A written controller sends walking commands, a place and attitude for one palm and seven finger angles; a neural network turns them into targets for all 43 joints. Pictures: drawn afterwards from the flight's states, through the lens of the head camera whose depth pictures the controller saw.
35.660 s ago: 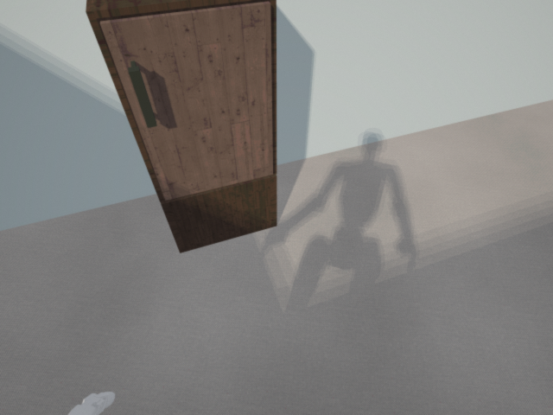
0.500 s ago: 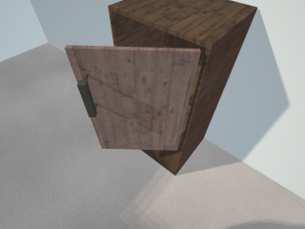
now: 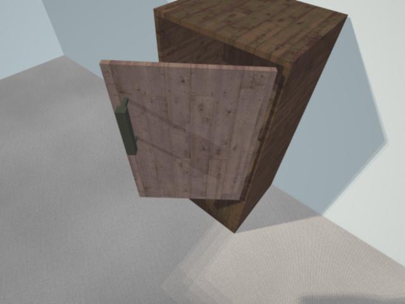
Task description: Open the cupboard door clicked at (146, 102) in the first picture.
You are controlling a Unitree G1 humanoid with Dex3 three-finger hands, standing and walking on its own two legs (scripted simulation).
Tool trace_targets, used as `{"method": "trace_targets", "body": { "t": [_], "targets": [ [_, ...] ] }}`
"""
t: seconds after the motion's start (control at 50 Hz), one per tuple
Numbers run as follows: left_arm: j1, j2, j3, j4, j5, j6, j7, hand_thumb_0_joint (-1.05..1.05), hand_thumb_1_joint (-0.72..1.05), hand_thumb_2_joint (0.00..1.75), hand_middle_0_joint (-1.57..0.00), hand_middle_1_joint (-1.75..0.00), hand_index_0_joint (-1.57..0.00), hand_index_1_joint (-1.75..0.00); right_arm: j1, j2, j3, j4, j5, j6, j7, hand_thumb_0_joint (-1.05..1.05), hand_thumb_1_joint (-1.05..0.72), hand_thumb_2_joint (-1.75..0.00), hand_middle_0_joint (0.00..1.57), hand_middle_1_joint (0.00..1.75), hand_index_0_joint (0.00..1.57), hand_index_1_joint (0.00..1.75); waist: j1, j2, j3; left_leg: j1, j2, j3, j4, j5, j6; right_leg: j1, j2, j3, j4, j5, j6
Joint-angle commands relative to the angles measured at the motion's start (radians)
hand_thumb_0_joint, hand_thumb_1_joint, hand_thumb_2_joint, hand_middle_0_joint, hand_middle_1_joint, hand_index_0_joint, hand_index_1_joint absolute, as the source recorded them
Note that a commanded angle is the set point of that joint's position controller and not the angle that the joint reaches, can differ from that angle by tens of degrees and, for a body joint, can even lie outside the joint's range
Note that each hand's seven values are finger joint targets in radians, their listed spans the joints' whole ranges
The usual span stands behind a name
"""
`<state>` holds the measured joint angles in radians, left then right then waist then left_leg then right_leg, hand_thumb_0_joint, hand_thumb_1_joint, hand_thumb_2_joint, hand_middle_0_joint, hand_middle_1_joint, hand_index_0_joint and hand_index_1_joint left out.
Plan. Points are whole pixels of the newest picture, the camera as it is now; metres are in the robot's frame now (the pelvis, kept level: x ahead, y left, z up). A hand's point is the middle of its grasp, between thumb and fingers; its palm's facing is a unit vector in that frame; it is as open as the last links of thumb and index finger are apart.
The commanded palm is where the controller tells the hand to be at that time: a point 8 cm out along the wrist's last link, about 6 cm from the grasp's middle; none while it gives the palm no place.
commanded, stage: come to a stop and stand still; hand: left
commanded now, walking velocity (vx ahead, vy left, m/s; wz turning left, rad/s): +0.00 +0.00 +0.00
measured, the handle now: (128, 127) +0.54 +0.24 +0.01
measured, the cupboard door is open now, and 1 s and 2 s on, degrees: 38 38 38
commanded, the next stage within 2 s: look again from close up in 0.90 s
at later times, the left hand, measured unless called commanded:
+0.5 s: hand out of the picture +0.00 +0.17 -0.17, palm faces +0.00 -0.97 -0.23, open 7.4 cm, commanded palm none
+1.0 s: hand out of the picture +0.00 +0.14 -0.18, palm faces +0.00 -0.98 -0.18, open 7.4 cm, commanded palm none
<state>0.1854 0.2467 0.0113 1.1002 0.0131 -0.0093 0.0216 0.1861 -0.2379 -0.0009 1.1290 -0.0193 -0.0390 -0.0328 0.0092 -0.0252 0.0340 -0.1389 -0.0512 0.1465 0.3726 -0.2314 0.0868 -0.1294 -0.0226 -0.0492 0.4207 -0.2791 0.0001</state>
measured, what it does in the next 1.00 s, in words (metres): stands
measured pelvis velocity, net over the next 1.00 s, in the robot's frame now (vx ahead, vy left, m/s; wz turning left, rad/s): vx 0.00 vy -0.03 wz -0.01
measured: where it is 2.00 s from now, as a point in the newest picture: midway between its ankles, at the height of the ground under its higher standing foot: outside the picture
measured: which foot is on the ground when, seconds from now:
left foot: down 0.00-1.00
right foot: down 0.00-1.00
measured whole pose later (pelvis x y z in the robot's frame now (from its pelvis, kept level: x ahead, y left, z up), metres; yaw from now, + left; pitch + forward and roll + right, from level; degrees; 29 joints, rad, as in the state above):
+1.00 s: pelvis +0.00 -0.03 +0.00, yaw -1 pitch +0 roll +1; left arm 0.27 0.16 -0.03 1.12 0.01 -0.02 0.04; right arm 0.25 -0.15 0.02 1.15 -0.01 -0.03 -0.03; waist 0.00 -0.02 0.04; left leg -0.16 -0.01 0.14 0.41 -0.25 0.04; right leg -0.15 0.02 -0.05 0.44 -0.29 -0.04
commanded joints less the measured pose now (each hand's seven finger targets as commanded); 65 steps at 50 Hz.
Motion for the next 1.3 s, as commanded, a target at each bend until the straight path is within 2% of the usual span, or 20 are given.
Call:
{"method": "trace_targets", "body": {
  "t": [0.0, 0.14, 0.16, 0.18, 0.2, 0.22, 0.24, 0.28, 0.32, 0.38, 0.42, 0.46, 0.5, 0.54, 0.66, 0.74, 0.8, 1.0, 1.12, 1.28],
  "targets": [
    [0.014, 0.131, 0.018, -0.037, 0.004, -0.008, 0.006, 0.00, 0.90, 0.90, -0.20, -0.30, -0.20, -0.30, 0.005, -0.159, -0.025, -0.044, 0.004, -0.014, -0.005, 0.00, -0.90, -0.90, 0.20, 0.30, 0.20, 0.30, 0.001, 0.033, -0.023, 0.049, 0.214, -0.211, -0.097, 0.282, -0.024, -0.041, -0.096, 0.091, -0.055, 0.129, -0.035],
    [0.007, 0.142, 0.015, -0.039, 0.005, -0.011, 0.005, 0.00, 0.90, 0.90, -0.20, -0.30, -0.20, -0.30, -0.014, -0.165, -0.022, -0.042, 0.006, -0.013, 0.000, 0.00, -0.90, -0.90, 0.20, 0.30, 0.20, 0.30, 0.001, 0.013, -0.017, 0.046, 0.207, -0.211, -0.106, 0.236, -0.027, -0.037, -0.107, 0.101, -0.083, 0.145, -0.036],
    [0.101, 0.043, -0.015, -0.024, 0.011, -0.019, 0.048, 0.00, 0.90, 0.90, -0.20, -0.30, -0.20, -0.30, 0.015, -0.123, -0.009, -0.102, 0.019, -0.005, 0.008, 0.00, -0.90, -0.90, 0.20, 0.30, 0.20, 0.30, -0.015, 0.097, 0.013, 0.028, 0.220, -0.178, 0.062, 0.530, -0.064, -0.101, -0.113, 0.090, -0.017, 0.236, -0.012],
    [0.092, 0.080, -0.015, -0.060, -0.002, -0.021, 0.044, 0.00, 0.90, 0.90, -0.20, -0.30, -0.20, -0.30, 0.063, -0.086, 0.003, -0.110, 0.002, 0.004, 0.014, 0.00, -0.90, -0.90, 0.20, 0.30, 0.20, 0.30, -0.009, 0.131, -0.059, 0.015, 0.196, -0.205, 0.051, 0.374, -0.077, -0.060, -0.107, 0.098, -0.003, 0.097, -0.047],
    [0.075, 0.083, -0.014, -0.063, -0.003, -0.017, 0.036, 0.00, 0.90, 0.90, -0.20, -0.30, -0.20, -0.30, 0.049, -0.088, 0.004, -0.115, 0.003, 0.004, 0.013, 0.00, -0.90, -0.90, 0.20, 0.30, 0.20, 0.30, -0.009, 0.149, -0.034, -0.004, 0.195, -0.207, 0.024, 0.326, -0.076, -0.082, -0.099, 0.091, 0.002, 0.060, -0.058],
    [0.086, 0.086, -0.014, -0.070, -0.001, -0.025, 0.030, 0.00, 0.90, 0.90, -0.20, -0.30, -0.20, -0.30, 0.055, -0.083, 0.004, -0.126, -0.003, 0.000, 0.016, 0.00, -0.90, -0.90, 0.20, 0.30, 0.20, 0.30, -0.004, 0.168, -0.077, -0.003, 0.196, -0.211, 0.032, 0.355, -0.063, -0.054, -0.094, 0.090, 0.006, 0.109, -0.060],
    [0.092, 0.088, -0.016, -0.074, -0.004, -0.026, 0.026, 0.00, 0.90, 0.90, -0.20, -0.30, -0.20, -0.30, 0.053, -0.088, 0.004, -0.138, 0.000, 0.004, 0.016, 0.00, -0.90, -0.90, 0.20, 0.30, 0.20, 0.30, -0.009, 0.137, -0.099, 0.012, 0.191, -0.202, 0.036, 0.323, -0.051, -0.044, -0.094, 0.092, 0.002, 0.132, -0.060],
    [0.079, 0.077, -0.020, -0.076, -0.007, -0.023, 0.022, 0.00, 0.90, 0.90, -0.20, -0.30, -0.20, -0.30, 0.065, -0.094, 0.002, -0.146, 0.002, 0.007, 0.014, 0.00, -0.90, -0.90, 0.20, 0.30, 0.20, 0.30, -0.018, 0.050, -0.091, 0.014, 0.187, -0.205, 0.026, 0.273, -0.041, -0.051, -0.089, 0.090, 0.003, 0.132, -0.056],
    [0.073, 0.067, -0.023, -0.082, -0.004, -0.021, 0.021, 0.00, 0.90, 0.90, -0.20, -0.30, -0.20, -0.30, 0.071, -0.091, 0.002, -0.144, 0.002, 0.007, 0.014, 0.00, -0.90, -0.90, 0.20, 0.30, 0.20, 0.30, -0.020, -0.001, -0.030, -0.018, 0.182, -0.205, 0.013, 0.241, -0.034, -0.074, -0.086, 0.092, 0.002, 0.133, -0.055],
    [0.089, 0.055, -0.028, -0.077, -0.007, -0.019, 0.021, 0.00, 0.90, 0.90, -0.20, -0.30, -0.20, -0.30, 0.080, -0.086, 0.002, -0.131, 0.005, 0.008, 0.014, 0.00, -0.90, -0.90, 0.20, 0.30, 0.20, 0.30, -0.020, -0.038, 0.018, -0.028, 0.173, -0.198, -0.015, 0.137, -0.032, -0.102, -0.088, 0.105, -0.018, 0.089, -0.049],
    [0.099, 0.049, -0.028, -0.075, -0.003, -0.016, 0.020, 0.00, 0.90, 0.90, -0.20, -0.30, -0.20, -0.30, 0.085, -0.072, 0.003, -0.119, 0.005, 0.008, 0.015, 0.00, -0.90, -0.90, 0.20, 0.30, 0.20, 0.30, -0.017, -0.016, 0.062, -0.054, 0.168, -0.194, -0.037, 0.085, -0.031, -0.121, -0.084, 0.111, -0.026, 0.061, -0.051],
    [0.113, 0.043, -0.027, -0.070, -0.003, -0.015, 0.020, 0.00, 0.90, 0.90, -0.20, -0.30, -0.20, -0.30, 0.091, -0.066, 0.002, -0.106, 0.006, 0.010, 0.016, 0.00, -0.90, -0.90, 0.20, 0.30, 0.20, 0.30, -0.016, -0.037, 0.077, -0.064, 0.165, -0.193, -0.054, 0.022, -0.032, -0.134, -0.083, 0.118, -0.036, 0.021, -0.051],
    [0.124, 0.037, -0.027, -0.065, -0.003, -0.014, 0.019, 0.00, 0.90, 0.90, -0.20, -0.30, -0.20, -0.30, 0.097, -0.062, 0.003, -0.097, 0.005, 0.008, 0.015, 0.00, -0.90, -0.90, 0.20, 0.30, 0.20, 0.30, -0.015, -0.023, 0.072, -0.058, 0.165, -0.191, -0.068, -0.003, -0.032, -0.135, -0.082, 0.120, -0.040, 0.012, -0.051],
    [0.139, 0.035, -0.024, -0.060, -0.003, -0.016, 0.019, 0.00, 0.90, 0.90, -0.20, -0.30, -0.20, -0.30, 0.098, -0.052, 0.005, -0.085, 0.006, 0.004, 0.014, 0.00, -0.90, -0.90, 0.20, 0.30, 0.20, 0.30, -0.009, 0.001, 0.044, -0.050, 0.164, -0.185, -0.062, 0.026, -0.030, -0.111, -0.085, 0.118, -0.039, 0.041, -0.050],
    [0.155, 0.027, -0.025, -0.037, -0.005, -0.023, 0.020, 0.00, 0.90, 0.90, -0.20, -0.30, -0.20, -0.30, 0.110, -0.032, 0.005, -0.050, 0.010, -0.002, 0.009, 0.00, -0.90, -0.90, 0.20, 0.30, 0.20, 0.30, -0.008, 0.000, -0.011, -0.009, 0.166, -0.163, -0.031, 0.118, -0.033, -0.074, -0.094, 0.131, -0.047, 0.148, -0.050],
    [0.153, 0.023, -0.025, -0.024, -0.005, -0.023, 0.020, 0.00, 0.90, 0.90, -0.20, -0.30, -0.20, -0.30, 0.112, -0.023, 0.005, -0.028, 0.011, 0.000, 0.006, 0.00, -0.90, -0.90, 0.20, 0.30, 0.20, 0.30, -0.008, 0.013, 0.018, -0.019, 0.170, -0.156, -0.030, 0.119, -0.036, -0.078, -0.095, 0.130, -0.056, 0.162, -0.052],
    [0.158, 0.020, -0.026, -0.015, -0.006, -0.022, 0.020, 0.00, 0.90, 0.90, -0.20, -0.30, -0.20, -0.30, 0.118, -0.019, 0.005, -0.018, 0.010, -0.002, 0.003, 0.00, -0.90, -0.90, 0.20, 0.30, 0.20, 0.30, -0.007, 0.034, 0.009, -0.008, 0.173, -0.156, -0.031, 0.142, -0.038, -0.070, -0.093, 0.129, -0.055, 0.183, -0.052],
    [0.153, 0.016, -0.020, -0.008, -0.004, -0.021, 0.021, 0.00, 0.90, 0.90, -0.20, -0.30, -0.20, -0.30, 0.112, -0.012, 0.001, -0.006, 0.009, -0.001, -0.001, 0.00, -0.90, -0.90, 0.20, 0.30, 0.20, 0.30, -0.005, 0.025, 0.013, 0.010, 0.182, -0.148, -0.031, 0.171, -0.040, -0.064, -0.094, 0.126, -0.060, 0.226, -0.051],
    [0.147, 0.019, -0.016, -0.012, 0.000, -0.022, 0.021, 0.00, 0.90, 0.90, -0.20, -0.30, -0.20, -0.30, 0.102, -0.013, -0.003, -0.006, 0.009, 0.000, -0.003, 0.00, -0.90, -0.90, 0.20, 0.30, 0.20, 0.30, -0.004, -0.002, 0.017, 0.019, 0.184, -0.147, -0.032, 0.183, -0.039, -0.062, -0.094, 0.127, -0.064, 0.252, -0.049],
    [0.137, 0.034, -0.012, -0.013, -0.003, -0.025, 0.020, 0.00, 0.90, 0.90, -0.20, -0.30, -0.20, -0.30, 0.088, -0.029, -0.005, -0.005, 0.007, 0.000, -0.004, 0.00, -0.90, -0.90, 0.20, 0.30, 0.20, 0.30, -0.005, 0.014, -0.006, 0.038, 0.185, -0.146, -0.031, 0.201, -0.044, -0.045, -0.100, 0.133, -0.066, 0.296, -0.052]
  ]
}}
